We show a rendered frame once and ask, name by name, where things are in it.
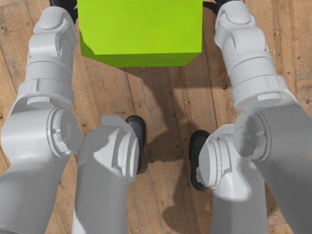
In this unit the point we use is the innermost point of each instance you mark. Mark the robot right upper arm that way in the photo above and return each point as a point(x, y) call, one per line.
point(278, 141)

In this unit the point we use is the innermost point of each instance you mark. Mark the left robot thigh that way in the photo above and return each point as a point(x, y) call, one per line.
point(101, 192)

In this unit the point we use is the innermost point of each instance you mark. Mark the left robot forearm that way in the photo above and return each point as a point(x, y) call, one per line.
point(49, 67)

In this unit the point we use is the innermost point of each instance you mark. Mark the right robot foot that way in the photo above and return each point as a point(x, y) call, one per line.
point(197, 141)

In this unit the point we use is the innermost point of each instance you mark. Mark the right robot forearm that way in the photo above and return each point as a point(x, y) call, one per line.
point(248, 62)

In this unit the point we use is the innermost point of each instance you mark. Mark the robot left upper arm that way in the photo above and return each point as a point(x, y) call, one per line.
point(38, 144)

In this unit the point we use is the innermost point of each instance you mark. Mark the robot left hand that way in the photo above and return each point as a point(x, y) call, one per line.
point(67, 5)

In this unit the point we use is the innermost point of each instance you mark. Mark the carton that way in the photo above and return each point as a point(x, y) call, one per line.
point(140, 33)

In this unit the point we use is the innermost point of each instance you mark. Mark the robot right hand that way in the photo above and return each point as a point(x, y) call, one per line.
point(215, 6)

